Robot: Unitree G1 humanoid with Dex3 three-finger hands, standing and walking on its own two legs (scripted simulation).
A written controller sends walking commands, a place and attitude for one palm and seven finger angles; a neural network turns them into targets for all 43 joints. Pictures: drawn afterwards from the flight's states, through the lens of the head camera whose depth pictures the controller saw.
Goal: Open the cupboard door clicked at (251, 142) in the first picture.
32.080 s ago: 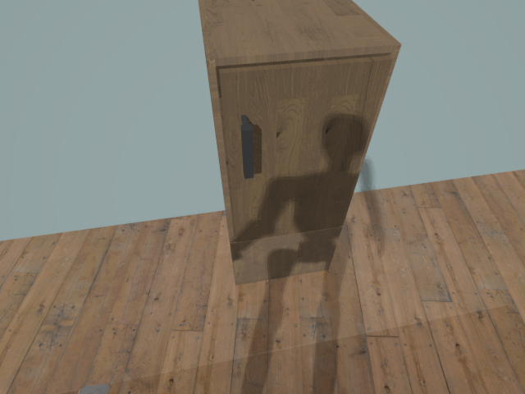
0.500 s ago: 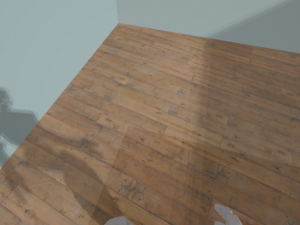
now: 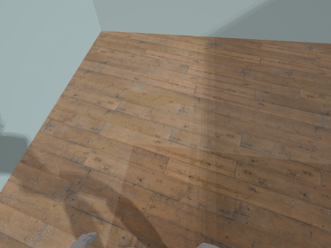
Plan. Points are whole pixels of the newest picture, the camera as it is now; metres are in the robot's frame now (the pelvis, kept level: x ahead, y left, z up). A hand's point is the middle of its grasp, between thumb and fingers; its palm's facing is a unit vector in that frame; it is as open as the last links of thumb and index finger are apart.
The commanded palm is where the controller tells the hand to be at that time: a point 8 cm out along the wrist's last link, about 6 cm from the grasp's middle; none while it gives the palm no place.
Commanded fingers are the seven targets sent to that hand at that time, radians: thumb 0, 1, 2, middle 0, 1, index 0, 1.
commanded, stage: turn to face it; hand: left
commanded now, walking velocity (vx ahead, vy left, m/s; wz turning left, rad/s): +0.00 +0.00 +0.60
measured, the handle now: out of the picture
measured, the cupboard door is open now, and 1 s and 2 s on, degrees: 54 54 54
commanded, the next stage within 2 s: none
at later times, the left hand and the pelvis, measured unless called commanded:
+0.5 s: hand out of the picture +0.13 +0.23 -0.16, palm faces +0.30 -0.92 -0.25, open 7.4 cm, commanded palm none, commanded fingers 0.00 0.90 0.90 -0.20 -0.30 -0.20 -0.30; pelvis +0.09 +0.00 +0.01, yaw +16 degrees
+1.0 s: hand out of the picture +0.05 +0.12 -0.16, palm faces +0.62 -0.74 -0.25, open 7.3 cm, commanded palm none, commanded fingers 0.00 0.90 0.90 -0.20 -0.30 -0.20 -0.30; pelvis +0.14 -0.06 +0.01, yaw +37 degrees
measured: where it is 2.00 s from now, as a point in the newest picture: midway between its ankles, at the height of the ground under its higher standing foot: (185, 243)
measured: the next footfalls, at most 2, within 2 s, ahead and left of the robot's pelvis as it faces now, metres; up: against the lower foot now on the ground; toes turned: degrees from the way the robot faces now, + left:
left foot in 0.26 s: +0.12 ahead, +0.13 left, +0.00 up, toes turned +18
right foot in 0.62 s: +0.19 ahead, -0.13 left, +0.00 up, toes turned +18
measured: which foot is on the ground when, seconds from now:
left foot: up 0.00-0.24, down 0.26-0.62, up 0.64-1.00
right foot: down 0.00-0.24, up 0.26-0.60, down 0.62-1.00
